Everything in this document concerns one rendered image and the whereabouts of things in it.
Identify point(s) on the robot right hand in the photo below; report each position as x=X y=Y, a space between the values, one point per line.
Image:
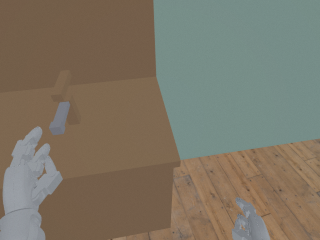
x=255 y=228

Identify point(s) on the robot left hand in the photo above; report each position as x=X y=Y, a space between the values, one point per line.
x=21 y=177

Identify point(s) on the left robot forearm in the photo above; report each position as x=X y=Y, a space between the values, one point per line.
x=22 y=224

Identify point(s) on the tap lever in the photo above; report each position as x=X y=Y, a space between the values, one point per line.
x=57 y=127

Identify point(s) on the counter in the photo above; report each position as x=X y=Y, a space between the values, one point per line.
x=118 y=153

